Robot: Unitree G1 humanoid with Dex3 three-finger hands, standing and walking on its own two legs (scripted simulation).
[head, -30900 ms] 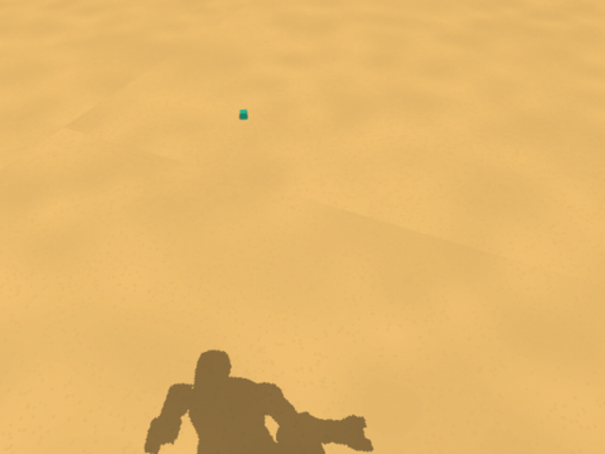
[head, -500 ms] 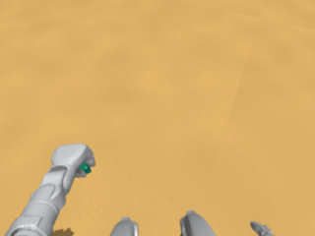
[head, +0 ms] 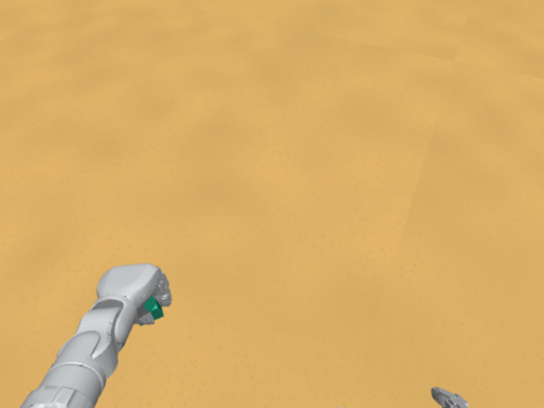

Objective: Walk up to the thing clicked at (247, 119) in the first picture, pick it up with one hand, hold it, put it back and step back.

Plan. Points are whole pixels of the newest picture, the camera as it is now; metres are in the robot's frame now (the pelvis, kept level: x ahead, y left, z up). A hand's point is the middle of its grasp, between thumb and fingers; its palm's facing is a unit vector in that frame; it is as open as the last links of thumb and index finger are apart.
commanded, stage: hold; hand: left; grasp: from above
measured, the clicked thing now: (146, 306) +0.33 +0.23 -0.11
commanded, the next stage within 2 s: crouch in 1.72 s
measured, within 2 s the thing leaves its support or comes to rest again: neither
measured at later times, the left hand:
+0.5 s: hand (137, 310) +0.29 +0.22 -0.04, palm faces -0.46 -0.03 -0.89, open 5.0 cm
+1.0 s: hand (134, 317) +0.27 +0.21 -0.02, palm faces -0.46 -0.04 -0.89, open 4.8 cm
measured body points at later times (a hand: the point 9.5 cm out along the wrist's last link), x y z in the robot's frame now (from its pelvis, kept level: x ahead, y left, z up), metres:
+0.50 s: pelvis +0.00 -0.01 +0.01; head +0.02 -0.02 +0.46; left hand +0.31 +0.22 +0.01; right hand +0.12 -0.27 -0.11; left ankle +0.01 +0.12 -0.71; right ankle +0.02 -0.15 -0.71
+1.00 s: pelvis -0.01 -0.01 +0.02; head -0.01 -0.03 +0.47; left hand +0.29 +0.21 +0.03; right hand +0.13 -0.27 -0.10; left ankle +0.01 +0.12 -0.71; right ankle +0.02 -0.15 -0.71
